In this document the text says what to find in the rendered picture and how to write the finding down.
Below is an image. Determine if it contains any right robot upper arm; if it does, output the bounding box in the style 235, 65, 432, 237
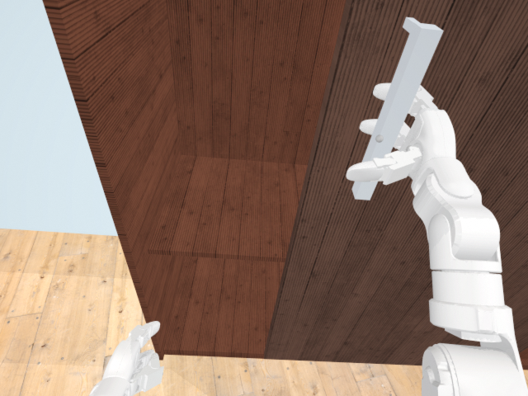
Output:
422, 343, 526, 396

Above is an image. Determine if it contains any right robot forearm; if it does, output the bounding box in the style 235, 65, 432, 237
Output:
411, 157, 528, 396

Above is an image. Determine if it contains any robot left hand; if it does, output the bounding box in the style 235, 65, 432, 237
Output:
102, 321, 164, 396

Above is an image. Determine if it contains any left robot forearm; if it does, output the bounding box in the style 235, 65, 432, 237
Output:
89, 377, 131, 396

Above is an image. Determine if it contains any robot right hand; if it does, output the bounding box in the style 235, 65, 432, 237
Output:
346, 83, 456, 185

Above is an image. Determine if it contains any handle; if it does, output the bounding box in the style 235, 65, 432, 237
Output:
352, 17, 443, 200

